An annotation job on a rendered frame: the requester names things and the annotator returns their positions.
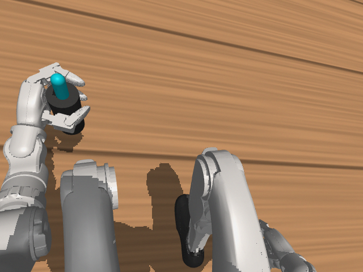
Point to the left robot hand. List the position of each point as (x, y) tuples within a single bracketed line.
[(32, 106)]

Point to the bottle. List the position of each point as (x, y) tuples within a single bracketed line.
[(63, 97)]

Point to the left robot arm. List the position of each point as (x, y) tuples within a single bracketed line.
[(25, 233)]

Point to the right robot hand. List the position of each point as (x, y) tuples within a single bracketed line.
[(276, 245)]

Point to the right robot arm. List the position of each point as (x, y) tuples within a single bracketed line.
[(294, 262)]

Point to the right robot foot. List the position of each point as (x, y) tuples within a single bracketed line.
[(182, 218)]

